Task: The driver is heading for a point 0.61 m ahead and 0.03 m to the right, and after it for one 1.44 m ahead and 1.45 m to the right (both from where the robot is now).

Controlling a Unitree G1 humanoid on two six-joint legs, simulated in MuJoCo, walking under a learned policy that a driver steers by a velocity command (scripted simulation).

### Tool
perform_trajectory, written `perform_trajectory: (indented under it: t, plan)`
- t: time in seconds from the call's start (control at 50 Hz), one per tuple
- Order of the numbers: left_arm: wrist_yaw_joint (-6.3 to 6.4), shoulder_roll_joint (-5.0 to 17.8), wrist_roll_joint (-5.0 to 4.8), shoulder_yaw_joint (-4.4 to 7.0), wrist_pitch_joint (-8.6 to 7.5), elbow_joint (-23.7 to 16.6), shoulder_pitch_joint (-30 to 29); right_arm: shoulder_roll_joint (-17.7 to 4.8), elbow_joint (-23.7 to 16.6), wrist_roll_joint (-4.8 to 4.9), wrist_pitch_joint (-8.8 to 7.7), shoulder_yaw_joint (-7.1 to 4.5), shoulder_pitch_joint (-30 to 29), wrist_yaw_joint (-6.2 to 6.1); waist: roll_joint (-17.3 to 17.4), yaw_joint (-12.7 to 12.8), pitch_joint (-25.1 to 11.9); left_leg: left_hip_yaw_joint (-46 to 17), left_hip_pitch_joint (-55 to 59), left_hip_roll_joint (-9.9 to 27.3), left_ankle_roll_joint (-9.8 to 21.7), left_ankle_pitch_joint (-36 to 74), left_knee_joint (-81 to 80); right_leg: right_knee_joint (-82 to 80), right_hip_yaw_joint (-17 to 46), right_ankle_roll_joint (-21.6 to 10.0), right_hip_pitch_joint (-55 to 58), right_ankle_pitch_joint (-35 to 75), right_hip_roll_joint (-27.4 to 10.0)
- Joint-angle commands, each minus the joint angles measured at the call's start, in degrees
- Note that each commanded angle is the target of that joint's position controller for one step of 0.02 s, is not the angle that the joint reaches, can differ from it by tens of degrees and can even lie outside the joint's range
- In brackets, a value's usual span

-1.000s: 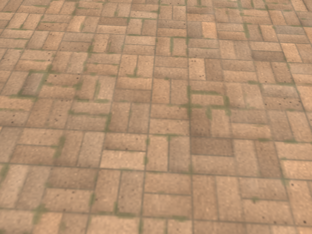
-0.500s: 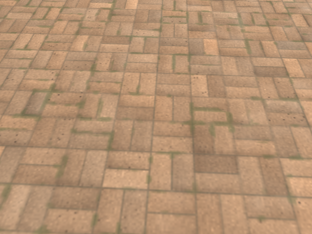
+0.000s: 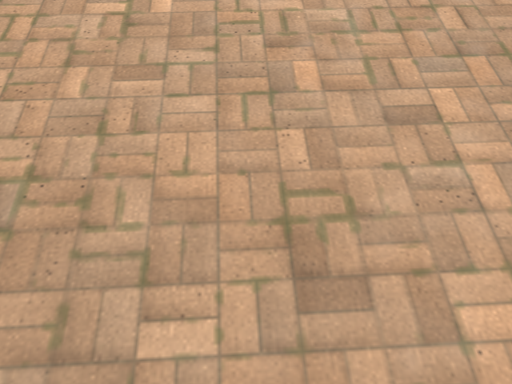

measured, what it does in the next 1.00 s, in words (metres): walks ahead: right foot, then left foot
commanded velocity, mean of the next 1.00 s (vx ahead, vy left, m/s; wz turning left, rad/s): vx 0.41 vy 0.00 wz -0.10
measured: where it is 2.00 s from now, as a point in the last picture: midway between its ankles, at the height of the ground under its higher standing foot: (256, 347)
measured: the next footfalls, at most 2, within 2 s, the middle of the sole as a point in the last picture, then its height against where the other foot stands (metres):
right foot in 0.12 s outside the picture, level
left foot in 0.70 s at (215, 352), level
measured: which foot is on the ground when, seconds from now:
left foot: down 0.00-0.14, up 0.16-0.68, down 0.70-1.00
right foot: up 0.00-0.10, down 0.12-0.72, up 0.74-1.00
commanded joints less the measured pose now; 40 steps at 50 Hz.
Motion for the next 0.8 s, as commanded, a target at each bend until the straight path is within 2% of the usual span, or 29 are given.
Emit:
perform_trajectory:
  t: [0.02, 0.06, 0.08, 0.1, 0.12, 0.14, 0.16, 0.18, 0.2, 0.22, 0.24, 0.26, 0.28, 0.3, 0.34, 0.4, 0.48, 0.58, 0.64, 0.66, 0.68, 0.7, 0.72, 0.74, 0.76, 0.78, 0.8]
  plan:
    - [-0.95, 3.1, -0.27, 0.06, -1.07, -5.5, -8.2, -10.0, -1.1, 0.61, 0.0, -2.09, 2.0, -0.44, 5.5, 0.7, 6.9, -6.6, -4.5, 16.8, 8.4, 13.9, -3.3, -3.8, -0.4, -1.4, -0.7, 1.2, 0.9]
    - [-1.46, 4.5, -0.33, 0.47, -1.35, -5.8, -7.3, -10.7, -1.3, 0.73, 0.4, -2.58, 1.2, -0.48, 5.9, 2.3, 5.8, -6.3, -1.5, 18.1, 7.5, 19.1, -0.3, -5.5, -0.7, -3.0, 2.0, -1.7, 1.7]
    - [-1.52, 5.8, -0.3, 1.03, -1.45, -5.4, -4.8, -11.4, -1.6, 0.67, 0.61, -2.84, 0.2, -0.46, 6.7, 4.2, 3.8, -5.7, -0.9, 18.2, 6.9, 27.5, 3.0, -5.7, -1.7, -4.0, 6.5, -3.3, 3.1]
    - [-1.4, 7.5, -0.2, 2.03, -1.44, -4.0, 0.8, -11.7, -1.9, 0.53, 0.96, -2.92, -0.8, -0.43, 7.3, 7.5, 0.0, -4.1, -1.3, 16.9, 5.9, 37.8, 10.3, -5.9, -3.2, -5.2, 14.4, -4.3, 5.0]
    - [-1.02, 9.7, -0.26, 3.49, -1.24, -0.6, 11.3, -10.4, -2.3, 0.16, 1.36, -2.42, -1.0, -0.46, 6.7, 12.1, -6.2, -1.9, -5.5, 13.8, 4.2, 41.3, 22.5, -5.7, -4.0, -6.8, 27.8, -4.9, 6.4]
    - [-0.41, 14.0, 0.34, 4.61, -0.99, 1.6, 21.6, -7.9, -3.7, -1.02, 1.49, -1.32, 0.5, -0.45, -1.2, 14.5, -14.6, 0.3, -18.5, 10.0, 2.2, 24.1, 41.9, -5.2, 9.6, -10.3, 45.3, -9.0, -4.7]
    - [-1.12, 16.4, 0.9, 4.67, -1.04, 2.9, 24.0, 0.3, -3.8, -0.23, 0.21, 0.78, 7.2, 0.16, -17.1, 9.7, -22.2, -3.4, -37.5, -1.3, -0.7, -15.8, 59.9, -16.7, 39.3, -19.0, 58.9, -26.1, -16.1]
    - [-1.4, 10.6, 0.58, 2.96, -1.52, 2.2, 20.9, -6.3, -4.0, 1.44, -1.25, -0.63, 1.9, 0.4, -10.0, 11.2, -17.0, -10.2, -43.5, 1.4, 0.6, -17.3, 66.8, -22.0, 41.7, -16.3, 54.5, -31.7, -14.6]
    - [-1.3, 8.5, 0.6, 2.21, -2.0, 1.1, 15.3, -9.3, -5.9, 2.75, -2.19, -1.51, -3.4, 0.53, -7.4, 9.9, -9.0, -8.8, -47.0, 4.3, 2.0, -12.0, 67.6, -22.6, 33.2, -14.0, 47.0, -27.9, -13.3]
    - [-1.39, 7.3, 1.01, 1.67, -2.36, 0.0, 10.4, -9.5, -6.3, 2.44, -2.52, -1.57, -5.7, 0.06, -2.2, 8.0, -5.5, -7.5, -44.4, 7.5, 2.2, -6.2, 65.0, -23.7, 26.3, -13.0, 38.9, -20.2, -11.4]
    - [-1.55, 5.9, 1.59, 1.32, -2.64, -0.2, 7.9, -9.0, -6.2, 1.46, -2.29, -2.02, -6.6, -0.32, -1.0, 6.4, -3.1, -7.2, -41.8, 9.5, 2.0, -2.5, 61.7, -24.9, 20.9, -12.5, 32.3, -13.9, -9.5]
    - [-1.64, 4.7, 2.12, 0.9, -2.87, -0.1, 6.9, -8.0, -5.9, 1.11, -1.59, -2.14, -5.2, -0.36, -2.2, 4.5, -3.0, -7.7, -38.0, 11.1, 2.0, -0.3, 59.6, -26.2, 17.2, -12.0, 28.6, -10.8, -7.8]
    - [-1.7, 4.1, 2.07, 0.7, -2.9, 0.3, 7.1, -6.8, -5.7, 1.08, -0.91, -2.11, -4.3, -0.35, -2.6, 3.8, -2.8, -7.5, -36.4, 11.4, 1.8, 0.3, 57.8, -27.4, 15.1, -12.2, 26.9, -9.4, -6.9]
    - [-1.54, 4.4, 1.86, 0.7, -2.97, 0.9, 8.1, -6.1, -5.7, 1.01, -0.34, -2.1, -4.3, -0.38, -2.4, 3.5, -2.2, -7.0, -36.3, 11.8, 1.5, 0.5, 56.0, -28.5, 13.4, -12.6, 25.7, -8.1, -6.6]
    - [-0.81, 6.1, 1.73, 0.98, -3.03, 1.8, 10.3, -6.2, -7.0, 0.69, 0.38, -2.28, -7.7, -0.55, -1.5, 3.7, 0.2, -6.5, -40.0, 12.3, 0.3, 3.8, 51.2, -30.5, 11.3, -13.4, 24.9, -6.3, -6.7]
    - [0.36, 7.2, 1.65, 1.11, -2.55, 2.8, 13.9, -6.5, -9.4, -0.08, 0.34, -2.53, -14.1, -0.42, -0.6, 5.2, 2.0, -6.1, -45.9, 12.2, -1.5, 12.5, 41.5, -31.6, 9.0, -13.1, 27.6, -3.7, -6.4]
    - [1.08, 7.5, 1.14, 0.98, -2.09, 4.0, 17.5, -5.1, -11.5, 0.14, -0.36, -1.89, -21.6, 0.44, -1.0, 7.5, 3.0, -3.4, -43.5, 9.7, -1.8, 22.1, 28.9, -31.9, 3.9, -11.3, 28.7, -1.5, -4.2]
    - [1.3, 7.9, 0.73, 1.29, -0.75, 6.5, 22.7, -4.8, -14.6, 0.74, -0.99, -1.04, -29.1, 2.02, -0.7, 9.5, 5.0, -2.7, -45.2, 8.0, -0.7, 19.9, 21.3, -28.6, 2.9, -11.2, 37.9, 2.2, -7.1]
    - [1.61, 9.1, 0.53, 1.93, 0.16, 6.7, 22.0, -6.6, -15.5, 1.0, -1.46, -1.41, -28.1, 2.9, -2.2, 7.4, 3.4, -2.1, -41.5, 6.5, 1.3, 13.6, 18.9, -23.8, 3.2, -10.1, 42.6, 11.9, -9.3]
    - [1.65, 9.7, 0.55, 2.14, 0.38, 6.3, 20.9, -8.0, -14.8, 0.95, -1.54, -2.02, -25.0, 2.9, -3.4, 5.4, 1.2, -0.8, -36.2, 4.8, 2.2, 11.5, 18.8, -20.1, 2.7, -9.4, 43.0, 21.4, -9.0]
    - [1.63, 9.3, 0.67, 1.95, 0.83, 6.1, 19.8, -9.9, -12.9, 0.45, -1.67, -3.19, -18.0, 2.65, -3.5, 1.5, -2.8, 0.6, -26.0, 2.7, 3.5, 12.6, 17.2, -11.2, 1.7, -8.0, 41.4, 31.7, -6.7]
    - [1.64, 7.7, 1.1, 1.2, 0.98, 5.3, 19.7, -13.0, -10.3, -0.48, -1.82, -4.45, -8.4, 2.19, -2.7, -2.4, -9.8, -1.8, -10.1, 5.4, 5.6, 20.0, 18.8, 1.3, 0.3, -5.8, 34.1, 29.1, -3.2]
    - [1.28, 2.5, 1.88, -0.46, 0.3, 3.8, 24.3, -18.5, -9.0, -2.33, -1.79, -5.6, -0.4, 1.59, 8.2, -1.5, -19.9, -21.7, 14.7, 21.4, 13.0, 31.8, 21.0, 23.6, -2.3, -1.5, 12.2, 4.0, 4.8]
    - [1.21, 0.5, 0.96, -1.18, -0.71, 5.8, 27.9, -15.6, -8.6, -1.63, -1.2, -4.59, 0.0, 1.66, 15.9, -0.7, -28.3, -37.7, 20.7, 29.4, 19.0, 39.8, 15.1, 37.8, 4.7, 0.2, 3.6, -36.3, 11.4]
    - [1.28, 7.2, -0.63, 0.78, -1.23, 5.5, 24.0, -12.1, -9.7, -0.87, -1.02, -3.37, -3.9, 1.66, 10.5, -0.9, -22.0, -29.2, 12.6, 27.1, 16.1, 41.8, 14.6, 42.1, 9.4, -0.3, 1.3, -35.6, 7.8]
    - [1.64, 7.9, -1.41, 1.19, -1.19, 4.0, 19.3, -9.8, -11.0, -0.83, -0.97, -2.59, -9.3, 1.29, 8.8, 0.7, -14.3, -19.5, 4.4, 24.7, 13.5, 44.4, 14.0, 40.6, 6.6, -0.4, -0.7, -32.7, 4.8]
    - [2.15, 6.7, -0.99, 1.35, -0.58, 3.9, 17.5, -8.1, -10.9, -0.95, -1.17, -2.04, -12.9, 1.3, 5.3, 2.7, -9.3, -13.6, -4.1, 21.9, 11.5, 43.6, 11.6, 36.6, 5.2, 0.0, 0.8, -29.2, 2.6]
Keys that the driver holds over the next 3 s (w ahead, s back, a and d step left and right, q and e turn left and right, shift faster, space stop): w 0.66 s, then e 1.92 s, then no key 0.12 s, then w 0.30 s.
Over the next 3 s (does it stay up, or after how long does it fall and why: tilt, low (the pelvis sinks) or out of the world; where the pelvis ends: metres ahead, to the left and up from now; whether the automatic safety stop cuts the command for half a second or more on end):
stays up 0.58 -0.09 0.00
